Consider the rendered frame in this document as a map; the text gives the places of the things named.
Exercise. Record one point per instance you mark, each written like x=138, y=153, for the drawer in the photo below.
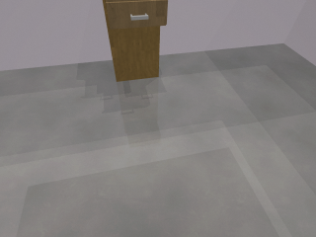
x=119, y=12

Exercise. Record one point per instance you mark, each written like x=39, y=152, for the handle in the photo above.
x=139, y=17

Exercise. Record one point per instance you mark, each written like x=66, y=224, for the cabinet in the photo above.
x=135, y=51

